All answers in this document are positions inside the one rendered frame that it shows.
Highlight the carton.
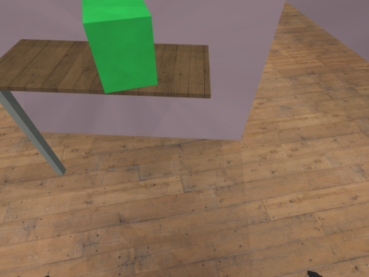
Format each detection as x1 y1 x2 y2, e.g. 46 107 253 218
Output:
82 0 157 93

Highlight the table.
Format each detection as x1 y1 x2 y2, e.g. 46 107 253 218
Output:
0 39 211 175

